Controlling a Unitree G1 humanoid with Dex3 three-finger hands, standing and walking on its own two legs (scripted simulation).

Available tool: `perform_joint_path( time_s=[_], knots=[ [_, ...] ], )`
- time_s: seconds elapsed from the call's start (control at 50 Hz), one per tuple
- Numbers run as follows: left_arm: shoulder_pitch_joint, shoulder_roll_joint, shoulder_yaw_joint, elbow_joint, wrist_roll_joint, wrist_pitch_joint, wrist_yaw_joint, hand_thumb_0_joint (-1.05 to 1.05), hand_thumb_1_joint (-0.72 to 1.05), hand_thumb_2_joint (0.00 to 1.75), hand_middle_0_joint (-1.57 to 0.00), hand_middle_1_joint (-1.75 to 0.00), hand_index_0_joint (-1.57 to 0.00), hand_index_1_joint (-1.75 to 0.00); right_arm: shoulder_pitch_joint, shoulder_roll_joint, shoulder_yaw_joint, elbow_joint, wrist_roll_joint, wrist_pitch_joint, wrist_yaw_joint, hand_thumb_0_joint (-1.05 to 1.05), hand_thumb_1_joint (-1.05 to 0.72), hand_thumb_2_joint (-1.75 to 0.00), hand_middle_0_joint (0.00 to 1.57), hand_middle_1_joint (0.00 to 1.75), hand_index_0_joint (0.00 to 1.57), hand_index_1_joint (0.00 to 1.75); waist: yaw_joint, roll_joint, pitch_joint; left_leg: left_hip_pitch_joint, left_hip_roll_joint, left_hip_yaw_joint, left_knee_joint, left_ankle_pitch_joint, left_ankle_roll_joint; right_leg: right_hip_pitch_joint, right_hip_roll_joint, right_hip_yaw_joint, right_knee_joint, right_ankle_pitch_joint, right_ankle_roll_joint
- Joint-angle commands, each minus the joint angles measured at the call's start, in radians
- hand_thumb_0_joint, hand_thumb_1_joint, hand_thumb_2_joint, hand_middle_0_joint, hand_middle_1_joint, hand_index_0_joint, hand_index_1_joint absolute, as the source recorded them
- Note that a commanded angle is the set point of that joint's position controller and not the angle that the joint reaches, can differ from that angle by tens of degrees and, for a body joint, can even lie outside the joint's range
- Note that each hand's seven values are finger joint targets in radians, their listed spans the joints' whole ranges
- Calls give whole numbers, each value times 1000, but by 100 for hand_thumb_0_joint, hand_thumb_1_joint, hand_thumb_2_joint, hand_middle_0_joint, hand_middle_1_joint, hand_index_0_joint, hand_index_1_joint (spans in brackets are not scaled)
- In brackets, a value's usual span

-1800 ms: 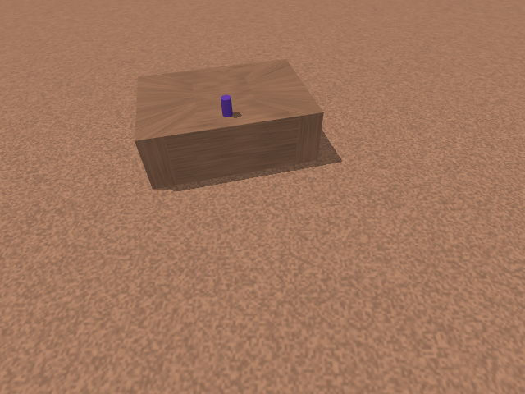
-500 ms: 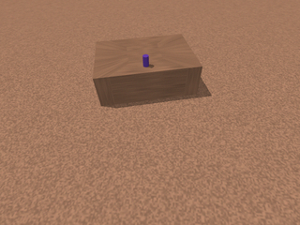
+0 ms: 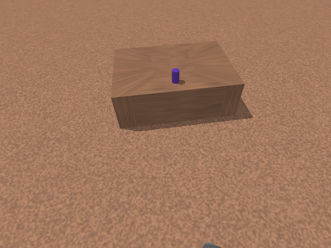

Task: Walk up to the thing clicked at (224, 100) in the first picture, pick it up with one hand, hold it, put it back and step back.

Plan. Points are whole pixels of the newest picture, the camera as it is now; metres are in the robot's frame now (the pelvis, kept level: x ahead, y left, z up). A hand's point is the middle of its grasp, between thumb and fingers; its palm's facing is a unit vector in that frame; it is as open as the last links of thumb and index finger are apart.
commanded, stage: walk up
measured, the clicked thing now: (175, 76) +1.33 -0.07 -0.39
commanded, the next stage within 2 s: none
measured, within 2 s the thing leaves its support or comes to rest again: neither
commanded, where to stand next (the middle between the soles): +0.72 +0.12 m, yaw +0 degrees
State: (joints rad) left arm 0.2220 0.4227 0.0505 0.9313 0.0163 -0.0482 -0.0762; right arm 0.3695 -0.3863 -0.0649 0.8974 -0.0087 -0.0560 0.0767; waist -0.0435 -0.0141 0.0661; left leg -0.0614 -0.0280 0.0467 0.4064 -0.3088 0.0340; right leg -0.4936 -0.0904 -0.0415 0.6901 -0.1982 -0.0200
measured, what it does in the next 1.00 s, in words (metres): walks ahead: right foot, then left foot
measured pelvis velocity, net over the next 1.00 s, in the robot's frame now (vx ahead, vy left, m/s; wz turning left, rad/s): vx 0.43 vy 0.05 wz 0.04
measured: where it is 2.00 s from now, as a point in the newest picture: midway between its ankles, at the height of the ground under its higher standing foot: (150, 181)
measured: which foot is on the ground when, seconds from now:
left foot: down 0.00-0.10, up 0.12-0.50, down 0.52-0.98, up 1.00-1.00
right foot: up 0.00-0.08, down 0.10-0.54, up 0.56-0.96, down 0.98-1.00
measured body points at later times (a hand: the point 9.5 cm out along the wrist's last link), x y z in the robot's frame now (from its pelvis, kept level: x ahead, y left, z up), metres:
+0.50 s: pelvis +0.23 +0.02 -0.01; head +0.24 +0.03 +0.44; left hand +0.20 +0.36 -0.12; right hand +0.38 -0.29 -0.10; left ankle +0.35 +0.16 -0.73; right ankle +0.17 -0.12 -0.74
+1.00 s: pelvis +0.43 +0.05 -0.02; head +0.44 +0.03 +0.43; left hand +0.48 +0.39 -0.11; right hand +0.48 -0.27 -0.14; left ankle +0.35 +0.16 -0.73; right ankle +0.52 -0.06 -0.74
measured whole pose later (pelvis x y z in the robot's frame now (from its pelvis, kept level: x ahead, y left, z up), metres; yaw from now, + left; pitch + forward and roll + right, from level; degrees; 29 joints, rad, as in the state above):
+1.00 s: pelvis +0.43 +0.05 -0.02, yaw +2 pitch -2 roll +0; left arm 0.30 0.42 0.06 0.88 0.02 -0.10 -0.04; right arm 0.36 -0.43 -0.06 0.83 -0.01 -0.03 0.06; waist -0.02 0.05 0.07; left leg -0.17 0.04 0.09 0.71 -0.46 0.03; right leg -0.38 -0.04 -0.07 0.59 -0.17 -0.02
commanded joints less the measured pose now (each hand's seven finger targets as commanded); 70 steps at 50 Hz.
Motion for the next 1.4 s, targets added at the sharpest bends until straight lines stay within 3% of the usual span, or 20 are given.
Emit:
perform_joint_path(
  time_s=[0.0, 0.06, 0.08, 0.1, 0.22, 0.4, 0.48, 0.5, 0.52, 0.54, 0.64, 0.74, 0.92, 0.98, 1.1, 1.22, 1.28, 1.3, 1.34, 1.38],
  knots=[
    [-34, 181, 65, -93, -4, -43, 14, 0, 90, 90, -20, -30, -20, -30, -56, -279, -72, -119, 3, -29, -28, 0, -90, -90, 20, 30, 20, 30, 35, 104, -12, -150, 248, -153, -64, 227, 151, 199, 32, -26, -95, 67, -17],
    [217, 247, 102, -44, 4, -61, 41, 0, 90, 90, -20, -30, -20, -30, -14, -193, -38, -138, 8, -24, -32, 0, -90, -90, 20, 30, 20, 30, 156, -128, -166, -299, 97, -32, 458, 260, 71, 586, -19, 88, -245, -82, -65],
    [267, 336, 121, -60, 5, -71, 52, 0, 90, 90, -20, -30, -20, -30, 31, -143, -20, -159, 6, -25, -31, 0, -90, -90, 20, 30, 20, 30, 143, -285, -191, -523, -27, -29, 688, -182, 24, 709, -302, 536, -348, -184, -149],
    [227, 352, 114, -75, -14, -65, 54, 0, 90, 90, -20, -30, -20, -30, 9, -242, -43, -134, 1, -15, -43, 0, -90, -90, 20, 30, 20, 30, 140, -142, -159, -590, -3, -124, 793, -228, 19, 645, -388, 713, -429, -311, -247],
    [68, 250, 79, -134, -13, -76, 53, 0, 90, 90, -20, -30, -20, -30, 12, -232, -48, -63, -2, 3, -16, 0, -90, -90, 20, 30, 20, 30, 53, -125, 10, -483, 101, -141, 621, -18, -23, 303, -203, 225, -475, -94, -203],
    [120, 284, 84, -150, -9, -76, 45, 0, 90, 90, -20, -30, -20, -30, -204, -188, -53, -142, -11, -6, 23, 0, -90, -90, 20, 30, 20, 30, 92, -104, -18, -340, 108, 4, 204, 176, -15, 312, -174, 51, -398, 52, -163],
    [103, 258, 59, -156, -7, -64, 53, 0, 90, 90, -20, -30, -20, -30, -30, -249, -86, -86, -19, -15, 9, 0, -90, -90, 20, 30, 20, 30, -28, 31, -86, 7, 68, 8, 158, 88, 30, 152, -132, -3, -90, 120, -118],
    [142, 191, 35, -162, -10, -60, 55, 0, 90, 90, -20, -30, -20, -30, 97, -321, -110, -58, -32, -20, -5, 0, -90, -90, 20, 30, 20, 30, -83, 234, -151, 142, 165, -167, 49, -129, 80, 39, -46, -70, 233, 59, -77],
    [183, 139, 23, -167, -26, -52, 53, 0, 90, 90, -20, -30, -20, -30, 100, -393, -125, -93, -25, -26, -18, 0, -90, -90, 20, 30, 20, 30, -67, 378, -162, 213, 397, -651, -138, -317, 136, -185, 125, -21, 437, -315, -32],
    [178, 246, 43, -140, -18, -45, 69, 0, 90, 90, -20, -30, -20, -30, 48, -413, -132, -110, 15, -21, -21, 0, -90, -90, 20, 30, 20, 30, -53, 240, -162, 121, 462, -721, -181, -343, 213, -169, 67, 87, 518, -333, -47],
    [254, 227, 47, -59, -20, -34, 48, 0, 90, 90, -20, -30, -20, -30, -104, -275, -71, -144, 16, -35, -31, 0, -90, -90, 20, 30, 20, 30, 47, 159, -20, -145, 300, -244, -166, 19, 152, -34, -22, 94, 380, -128, -14],
    [143, 198, 50, -101, -6, -29, 29, 0, 90, 90, -20, -30, -20, -30, -70, -285, -73, -155, 4, -43, -28, 0, -90, -90, 20, 30, 20, 30, 24, 154, 19, -141, 306, -190, -194, -15, 209, -59, -37, 34, 175, -98, 16],
    [201, 195, 71, -78, -3, -62, 42, 0, 90, 90, -20, -30, -20, -30, -80, -247, -55, -189, 5, -13, -24, 0, -90, -90, 20, 30, 20, 30, 98, 28, -75, -224, 207, -49, 151, 171, 119, 363, 80, -53, -186, 26, -19],
    [296, 362, 110, -89, -13, -71, 69, 0, 90, 90, -20, -30, -20, -30, -40, -234, -37, -192, 2, -2, -34, 0, -90, -90, 20, 30, 20, 30, 142, -175, -124, -614, 31, -44, 719, -265, 13, 599, -370, 675, -393, -143, -273],
    [133, 274, 75, -146, -17, -67, 72, 0, 90, 90, -20, -30, -20, -30, -11, -230, -49, -114, 0, 12, -19, 0, -90, -90, 20, 30, 20, 30, 57, -141, -24, -484, 123, -79, 576, -77, -26, 312, -185, 207, -375, 52, -212],
    [82, 307, 81, -173, -4, -67, 58, 0, 90, 90, -20, -30, -20, -30, -80, -222, -66, -120, -9, 8, 9, 0, -90, -90, 20, 30, 20, 30, 57, -147, -9, -304, 119, -5, 308, 52, -33, 132, -171, 153, -396, -282, -188],
    [30, 278, 66, -176, -1, -52, 55, 0, 90, 90, -20, -30, -20, -30, 38, -238, -83, -77, -18, -6, -2, 0, -90, -90, 20, 30, 20, 30, -35, -53, -43, -56, 64, 59, 213, 66, -25, -5, -122, 95, -219, -328, -136],
    [61, 234, 50, -172, 6, -47, 56, 0, 90, 90, -20, -30, -20, -30, 104, -259, -92, -53, -18, -12, -12, 0, -90, -90, 20, 30, 20, 30, -60, 51, -77, 50, 46, 47, 182, -14, -16, -58, -81, 57, -55, -311, -117],
    [102, 157, 26, -179, -14, -41, 64, 0, 90, 90, -20, -30, -20, -30, 135, -402, -116, -88, -18, -27, -29, 0, -90, -90, 20, 30, 20, 30, -66, 351, -42, 56, 443, -712, -219, -422, 155, -318, 137, 2, 458, -343, -32],
    [72, 264, 42, -142, -13, -40, 74, 0, 90, 90, -20, -30, -20, -30, 16, -358, -102, -116, 6, -23, -36, 0, -90, -90, 20, 30, 20, 30, -8, 97, 64, -129, 439, -595, -190, -357, 229, -255, 34, 147, 520, -271, -39]
  ],
)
